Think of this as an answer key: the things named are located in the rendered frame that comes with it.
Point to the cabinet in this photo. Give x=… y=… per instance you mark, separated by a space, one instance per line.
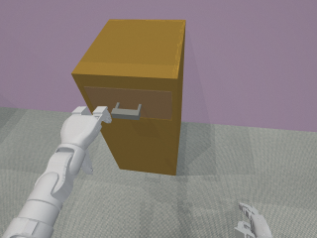
x=145 y=54

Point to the handle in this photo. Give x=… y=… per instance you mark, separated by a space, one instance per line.
x=130 y=114

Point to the left robot forearm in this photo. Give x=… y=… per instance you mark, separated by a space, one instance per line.
x=41 y=209

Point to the drawer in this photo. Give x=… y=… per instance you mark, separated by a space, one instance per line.
x=155 y=103

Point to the right robot hand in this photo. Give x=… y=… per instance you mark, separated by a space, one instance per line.
x=258 y=226

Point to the left robot hand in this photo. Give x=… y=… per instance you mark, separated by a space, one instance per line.
x=81 y=129

